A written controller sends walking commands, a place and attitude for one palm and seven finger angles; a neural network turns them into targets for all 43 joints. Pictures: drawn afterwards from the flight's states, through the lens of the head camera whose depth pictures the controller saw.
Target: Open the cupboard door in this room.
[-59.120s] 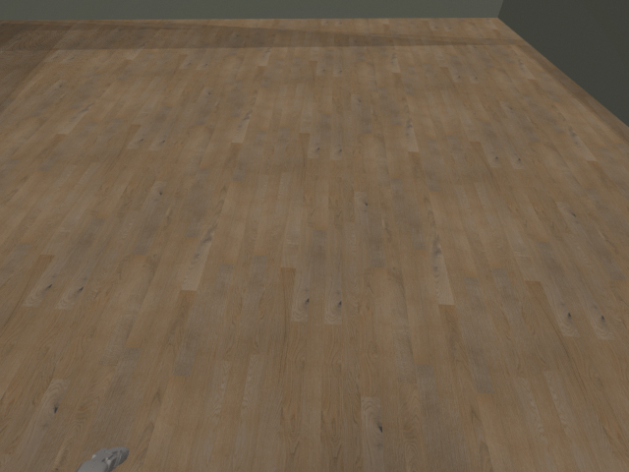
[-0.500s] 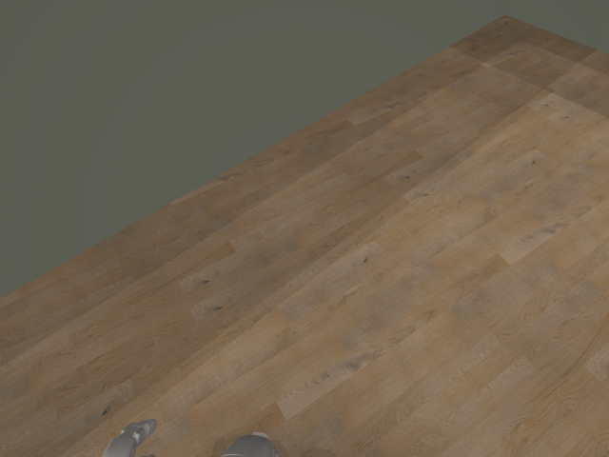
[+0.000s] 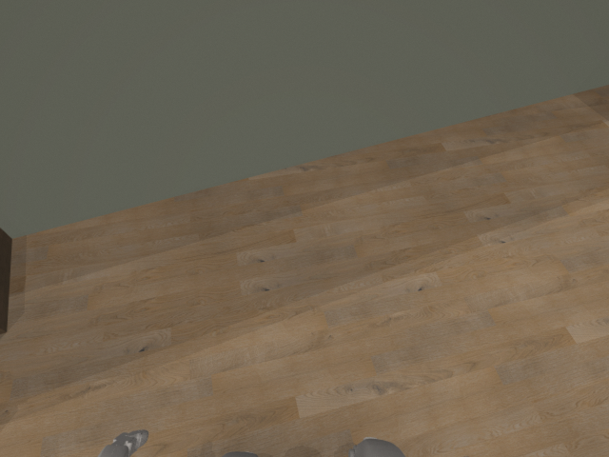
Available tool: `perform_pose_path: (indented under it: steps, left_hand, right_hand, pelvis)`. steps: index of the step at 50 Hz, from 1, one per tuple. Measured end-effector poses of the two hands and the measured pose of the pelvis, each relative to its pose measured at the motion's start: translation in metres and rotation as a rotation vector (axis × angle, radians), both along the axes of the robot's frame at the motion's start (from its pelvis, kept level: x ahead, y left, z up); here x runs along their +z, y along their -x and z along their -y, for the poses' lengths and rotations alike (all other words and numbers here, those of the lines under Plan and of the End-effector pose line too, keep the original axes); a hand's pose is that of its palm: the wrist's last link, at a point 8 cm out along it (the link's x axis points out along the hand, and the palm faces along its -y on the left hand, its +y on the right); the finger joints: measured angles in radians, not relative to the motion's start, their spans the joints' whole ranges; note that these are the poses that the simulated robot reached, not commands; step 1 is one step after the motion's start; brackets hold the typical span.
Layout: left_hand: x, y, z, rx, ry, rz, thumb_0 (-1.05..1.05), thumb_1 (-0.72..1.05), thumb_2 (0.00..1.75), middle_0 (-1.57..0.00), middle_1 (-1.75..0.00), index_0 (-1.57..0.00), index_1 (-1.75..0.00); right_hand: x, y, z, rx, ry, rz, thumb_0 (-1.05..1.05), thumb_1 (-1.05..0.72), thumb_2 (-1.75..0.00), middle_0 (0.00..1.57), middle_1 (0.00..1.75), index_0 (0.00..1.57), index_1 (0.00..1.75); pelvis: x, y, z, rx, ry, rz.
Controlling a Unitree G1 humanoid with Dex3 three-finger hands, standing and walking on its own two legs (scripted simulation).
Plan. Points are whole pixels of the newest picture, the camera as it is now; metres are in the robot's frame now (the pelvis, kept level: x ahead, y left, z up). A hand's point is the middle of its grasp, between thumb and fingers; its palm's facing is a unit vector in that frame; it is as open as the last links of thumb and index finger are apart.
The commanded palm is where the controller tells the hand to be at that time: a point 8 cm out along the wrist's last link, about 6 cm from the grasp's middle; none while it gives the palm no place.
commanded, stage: turn to face it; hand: left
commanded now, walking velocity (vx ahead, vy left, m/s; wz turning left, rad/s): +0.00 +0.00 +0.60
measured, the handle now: out of the picture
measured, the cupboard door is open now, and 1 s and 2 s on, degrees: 45 45 45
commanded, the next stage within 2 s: take the last steps up to it in 1.82 s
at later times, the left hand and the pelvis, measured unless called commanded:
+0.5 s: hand out of the picture -0.01 +0.19 -0.19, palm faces +0.34 -0.92 -0.20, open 7.4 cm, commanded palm none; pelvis +0.01 -0.01 -0.01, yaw +19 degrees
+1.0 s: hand out of the picture +0.01 +0.17 -0.15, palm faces +0.56 -0.79 -0.26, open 7.4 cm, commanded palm none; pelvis +0.04 -0.05 +0.00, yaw +36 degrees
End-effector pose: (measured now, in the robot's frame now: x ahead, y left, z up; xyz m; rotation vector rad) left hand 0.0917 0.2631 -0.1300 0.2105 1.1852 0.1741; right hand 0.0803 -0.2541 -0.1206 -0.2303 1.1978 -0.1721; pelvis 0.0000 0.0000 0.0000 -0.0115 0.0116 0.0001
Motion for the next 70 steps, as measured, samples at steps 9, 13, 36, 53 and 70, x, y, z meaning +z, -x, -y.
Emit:
perform_pose_path:
  steps: [9,13,36,53,70]
  left_hand:
    - [0.015,0.025,0.026,0.088,-0.058,0.061,0.01,0.91,0.90,-0.20,-0.30,-0.20,-0.30]
    - [0.015,0.050,0.038,0.148,-0.031,0.014,0.01,0.91,0.90,-0.20,-0.30,-0.20,-0.30]
    - [0.000,0.106,0.006,0.445,0.006,0.009,0.01,0.91,0.90,-0.20,-0.30,-0.20,-0.30]
    - [0.008,0.133,0.073,0.631,0.012,0.019,0.01,0.91,0.90,-0.20,-0.30,-0.20,-0.30]
    - [-0.008,0.213,0.059,0.886,0.029,-0.027,0.01,0.91,0.90,-0.20,-0.30,-0.20,-0.30]
  right_hand:
    - [-0.021,-0.021,0.029,0.072,-0.049,-0.035,0.00,-0.91,-0.89,0.21,0.30,0.21,0.30]
    - [-0.010,-0.039,0.031,0.115,-0.044,-0.039,0.00,-0.91,-0.89,0.20,0.30,0.20,0.30]
    - [0.005,-0.112,-0.040,0.445,0.005,-0.014,0.00,-0.91,-0.89,0.21,0.30,0.21,0.30]
    - [-0.004,-0.174,-0.033,0.600,-0.006,-0.075,0.00,-0.91,-0.90,0.20,0.30,0.20,0.30]
    - [0.011,-0.206,-0.135,0.884,0.009,0.042,0.00,-0.91,-0.89,0.20,0.30,0.21,0.30]
  pelvis:
    - [-0.006,0.000,0.032,0.123,-0.021,0.007]
    - [0.003,-0.004,0.036,0.176,-0.036,0.006]
    - [0.004,-0.015,0.022,0.446,0.013,-0.004]
    - [0.005,-0.041,0.048,0.676,-0.040,-0.003]
    - [0.002,-0.033,0.025,0.863,0.011,0.007]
